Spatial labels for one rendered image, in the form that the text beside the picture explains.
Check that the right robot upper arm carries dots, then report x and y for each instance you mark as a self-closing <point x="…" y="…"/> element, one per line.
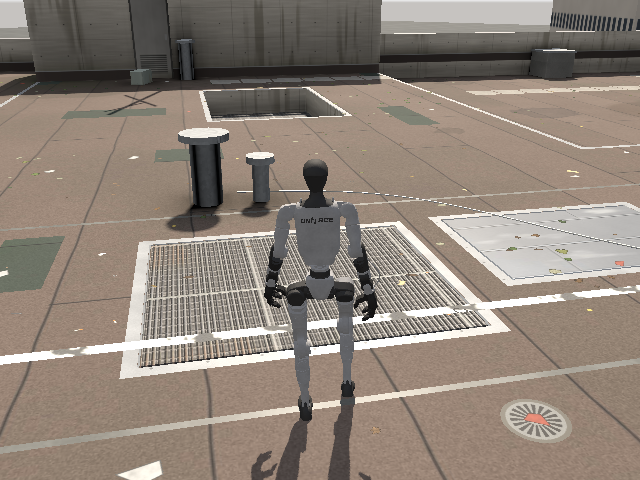
<point x="352" y="224"/>

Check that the left robot upper arm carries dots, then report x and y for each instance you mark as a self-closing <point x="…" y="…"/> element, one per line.
<point x="285" y="214"/>

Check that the robot right forearm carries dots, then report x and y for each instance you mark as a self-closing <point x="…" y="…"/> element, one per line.
<point x="363" y="272"/>

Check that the robot left hand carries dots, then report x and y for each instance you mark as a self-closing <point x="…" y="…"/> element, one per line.
<point x="270" y="291"/>

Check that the robot left thigh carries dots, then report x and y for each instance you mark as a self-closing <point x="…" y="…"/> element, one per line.
<point x="297" y="306"/>

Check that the robot right hand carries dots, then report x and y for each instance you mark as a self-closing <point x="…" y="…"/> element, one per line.
<point x="372" y="304"/>

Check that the robot left forearm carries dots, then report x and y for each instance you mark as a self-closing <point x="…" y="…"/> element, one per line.
<point x="273" y="269"/>

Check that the humanoid robot torso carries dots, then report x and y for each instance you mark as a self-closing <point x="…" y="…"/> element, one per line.
<point x="318" y="239"/>

